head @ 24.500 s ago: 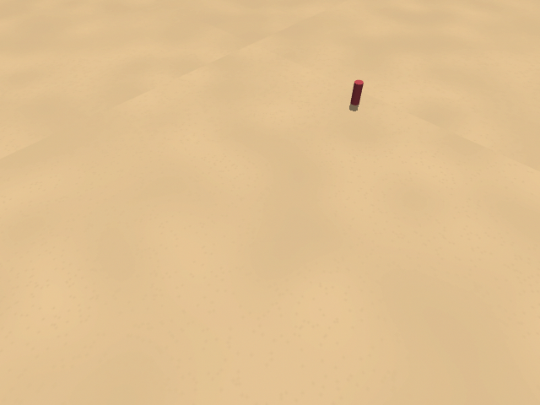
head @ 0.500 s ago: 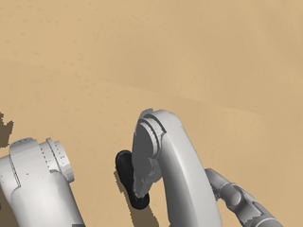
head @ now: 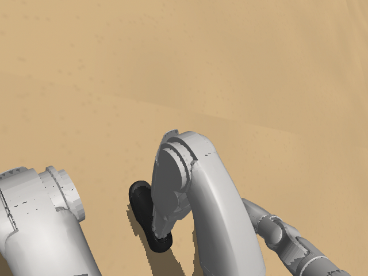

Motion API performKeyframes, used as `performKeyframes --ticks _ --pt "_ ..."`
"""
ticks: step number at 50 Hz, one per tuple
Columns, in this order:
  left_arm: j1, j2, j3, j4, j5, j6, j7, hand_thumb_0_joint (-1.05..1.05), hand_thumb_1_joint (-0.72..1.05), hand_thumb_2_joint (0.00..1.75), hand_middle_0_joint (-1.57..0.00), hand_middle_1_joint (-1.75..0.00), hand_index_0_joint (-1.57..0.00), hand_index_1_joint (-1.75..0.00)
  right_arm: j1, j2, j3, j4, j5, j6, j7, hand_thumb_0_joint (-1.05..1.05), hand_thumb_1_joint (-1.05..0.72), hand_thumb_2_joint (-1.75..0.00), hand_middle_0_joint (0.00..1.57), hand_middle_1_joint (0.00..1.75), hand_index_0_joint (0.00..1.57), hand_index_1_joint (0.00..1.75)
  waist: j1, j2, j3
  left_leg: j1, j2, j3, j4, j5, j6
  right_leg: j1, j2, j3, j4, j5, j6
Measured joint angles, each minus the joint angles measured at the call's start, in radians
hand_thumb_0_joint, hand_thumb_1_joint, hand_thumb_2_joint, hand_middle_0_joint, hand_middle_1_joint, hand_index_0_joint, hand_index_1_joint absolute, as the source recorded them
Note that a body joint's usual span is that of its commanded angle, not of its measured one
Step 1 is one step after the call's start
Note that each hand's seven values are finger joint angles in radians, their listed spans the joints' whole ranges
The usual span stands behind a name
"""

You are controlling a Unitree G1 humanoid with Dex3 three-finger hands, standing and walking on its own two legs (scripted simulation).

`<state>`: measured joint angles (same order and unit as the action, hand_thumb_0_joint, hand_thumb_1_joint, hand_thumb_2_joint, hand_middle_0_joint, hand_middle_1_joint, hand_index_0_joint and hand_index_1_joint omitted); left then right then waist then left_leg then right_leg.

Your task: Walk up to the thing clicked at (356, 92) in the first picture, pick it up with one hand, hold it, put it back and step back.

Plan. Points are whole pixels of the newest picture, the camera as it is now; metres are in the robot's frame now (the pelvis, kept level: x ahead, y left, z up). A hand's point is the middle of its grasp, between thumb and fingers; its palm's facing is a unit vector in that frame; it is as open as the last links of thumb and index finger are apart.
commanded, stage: lower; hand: left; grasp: from the side
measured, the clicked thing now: out of the picture +0.44 +0.29 -0.20
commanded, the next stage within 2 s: loosen in 0.12 s
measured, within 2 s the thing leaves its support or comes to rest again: rests again in 0.06 s
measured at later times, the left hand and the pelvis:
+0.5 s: hand out of the picture +0.44 +0.28 -0.18, palm faces +0.32 -0.95 +0.01, open 8.1 cm; pelvis +0.00 +0.00 +0.00, yaw -1 degrees
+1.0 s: hand out of the picture +0.44 +0.30 -0.17, palm faces +0.34 -0.94 +0.01, open 14.9 cm; pelvis +0.00 +0.00 +0.00, yaw -1 degrees
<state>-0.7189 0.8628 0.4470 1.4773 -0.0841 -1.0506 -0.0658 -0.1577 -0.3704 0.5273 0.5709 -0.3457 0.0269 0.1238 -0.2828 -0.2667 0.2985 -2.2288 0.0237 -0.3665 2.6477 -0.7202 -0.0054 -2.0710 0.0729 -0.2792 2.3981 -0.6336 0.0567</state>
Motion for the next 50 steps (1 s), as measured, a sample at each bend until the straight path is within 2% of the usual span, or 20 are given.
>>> performKeyframes --ticks 10,16,21,25,29,33,43,46,50 --pt "0.001 0.021 0.008 0.008 0.004 -0.019 0.024 -0.03 -0.15 1.12 -0.82 -1.07 -0.89 -1.09 -0.019 -0.005 0.012 -0.009 -0.012 0.003 0.001 -0.01 -0.9 -0.89 0.21 0.3 0.2 0.3 0.0 -0.015 0.016 0.005 0.001 -0.012 0.007 -0.002 0.002 0.009 0.006 -0.008 -0.003 0.004 0.005" --pt "0.009 0.028 -0.002 0.005 0.003 -0.022 0.017 -0.03 -0.14 1.1 -0.82 -1.06 -0.89 -1.08 -0.024 -0.006 0.016 -0.01 -0.014 0.002 0.001 -0.01 -0.91 -0.89 0.21 0.3 0.2 0.3 0.0 -0.018 0.02 0.005 0.002 -0.014 0.01 -0.003 0.005 0.01 0.008 -0.009 -0.004 0.005 0.008" --pt "0.01 0.021 0.01 -0.001 -0.015 -0.029 0.013 -0.02 -0.08 0.96 -0.84 -0.98 -0.9 -1.0 -0.023 -0.005 0.021 -0.01 -0.013 -0.001 0.001 -0.01 -0.91 -0.89 0.21 0.3 0.2 0.3 0.003 -0.023 0.021 0.01 0.003 -0.018 0.012 -0.005 0.004 0.014 0.01 -0.012 -0.005 0.006 0.008" --pt "0.007 0.019 0.008 -0.005 -0.015 -0.037 0.011 -0.01 -0.07 0.8 -0.84 -0.89 -0.89 -0.89 -0.023 -0.003 0.023 -0.012 -0.013 0.002 -0.001 -0.01 -0.92 -0.89 0.21 0.3 0.2 0.3 0.003 -0.023 0.019 0.012 0.004 -0.019 0.012 -0.004 0.005 0.016 0.011 -0.012 -0.006 0.008 0.008" --pt "0.001 0.028 0.001 0.003 -0.008 -0.037 0.005 -0.01 -0.11 0.64 -0.78 -0.76 -0.81 -0.76 -0.024 -0.003 0.024 -0.018 -0.011 0.006 -0.001 -0.01 -0.92 -0.89 0.21 0.3 0.2 0.3 0.001 -0.018 0.017 0.011 0.005 -0.019 0.011 -0.001 0.007 0.016 0.013 -0.013 -0.009 0.012 0.009" --pt "0.002 0.033 0.002 0.013 -0.018 -0.031 0.003 -0.01 -0.19 0.51 -0.71 -0.64 -0.72 -0.64 -0.023 -0.004 0.025 -0.026 -0.007 0.007 -0.001 -0.01 -0.92 -0.89 0.21 0.3 0.2 0.3 0.0 -0.014 0.015 0.011 0.008 -0.018 0.008 0.0 0.009 0.015 0.015 -0.012 -0.013 0.016 0.01" --pt "0.001 0.028 0.002 0.023 -0.028 -0.035 -0.007 -0.01 -0.31 0.33 -0.52 -0.42 -0.52 -0.42 -0.022 -0.005 0.03 -0.025 -0.006 0.004 -0.003 -0.01 -0.92 -0.89 0.21 0.3 0.2 0.3 0.001 -0.023 0.012 0.014 0.01 -0.02 0.007 0.002 0.006 0.013 0.016 -0.013 -0.013 0.021 0.008" --pt "0.005 0.031 0.018 0.015 -0.028 -0.036 -0.008 -0.01 -0.33 0.29 -0.44 -0.36 -0.44 -0.36 -0.023 -0.005 0.032 -0.028 -0.006 0.004 -0.005 -0.01 -0.91 -0.89 0.21 0.3 0.2 0.3 0.001 -0.026 0.013 0.015 0.01 -0.023 0.009 0.0 0.005 0.014 0.018 -0.015 -0.013 0.021 0.009" --pt "0.02 0.035 0.064 -0.044 -0.017 -0.025 -0.015 -0.01 -0.35 0.25 -0.34 -0.28 -0.34 -0.27 -0.017 -0.004 0.024 -0.031 -0.006 0.01 -0.011 -0.01 -0.91 -0.89 0.21 0.3 0.2 0.3 0.006 -0.026 0.018 0.016 0.011 -0.023 0.009 -0.002 0.008 0.018 0.018 -0.015 -0.015 0.019 0.009"
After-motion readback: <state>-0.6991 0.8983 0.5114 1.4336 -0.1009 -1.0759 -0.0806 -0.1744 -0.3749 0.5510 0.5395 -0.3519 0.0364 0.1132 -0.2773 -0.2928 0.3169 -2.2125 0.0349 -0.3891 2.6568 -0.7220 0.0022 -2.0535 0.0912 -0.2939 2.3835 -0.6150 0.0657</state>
